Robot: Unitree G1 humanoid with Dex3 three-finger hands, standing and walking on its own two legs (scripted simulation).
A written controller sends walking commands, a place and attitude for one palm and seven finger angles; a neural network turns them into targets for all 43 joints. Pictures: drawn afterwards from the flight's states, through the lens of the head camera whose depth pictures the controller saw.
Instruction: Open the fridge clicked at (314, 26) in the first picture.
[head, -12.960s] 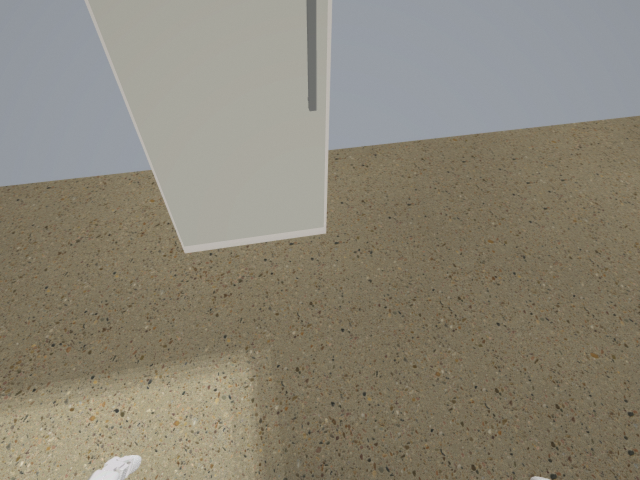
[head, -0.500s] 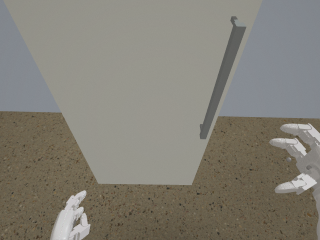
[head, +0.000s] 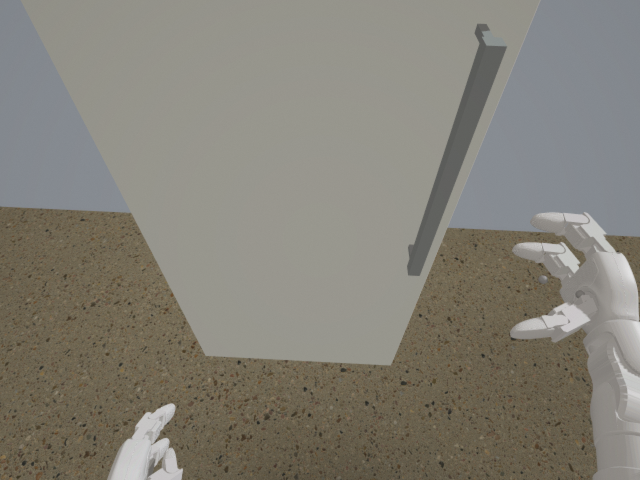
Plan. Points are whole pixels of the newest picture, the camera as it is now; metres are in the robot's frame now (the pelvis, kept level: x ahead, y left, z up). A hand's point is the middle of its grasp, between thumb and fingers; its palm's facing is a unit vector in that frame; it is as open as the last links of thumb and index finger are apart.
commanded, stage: move the hooked fingers beside the handle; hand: right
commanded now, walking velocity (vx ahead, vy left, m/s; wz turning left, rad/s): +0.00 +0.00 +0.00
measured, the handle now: (440, 179) +0.51 -0.14 +0.10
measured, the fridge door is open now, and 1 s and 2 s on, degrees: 0 0 0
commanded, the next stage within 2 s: feel for the door with the fingertips in 1.94 s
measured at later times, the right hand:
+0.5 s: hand (505, 241) +0.40 -0.21 +0.09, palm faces -0.02 +1.00 +0.00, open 14.0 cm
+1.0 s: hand (476, 211) +0.45 -0.18 +0.09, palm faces -0.03 +1.00 +0.02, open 14.0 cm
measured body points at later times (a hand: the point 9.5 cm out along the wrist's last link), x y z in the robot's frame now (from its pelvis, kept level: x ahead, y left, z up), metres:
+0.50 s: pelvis +0.01 +0.00 +0.00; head +0.05 +0.00 +0.44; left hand +0.11 +0.26 -0.11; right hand +0.40 -0.26 +0.10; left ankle -0.01 +0.12 -0.72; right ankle +0.03 -0.10 -0.72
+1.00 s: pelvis +0.01 +0.01 -0.01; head +0.07 +0.00 +0.44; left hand +0.06 +0.27 -0.13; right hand +0.45 -0.24 +0.10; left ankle -0.01 +0.12 -0.72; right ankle +0.03 -0.10 -0.72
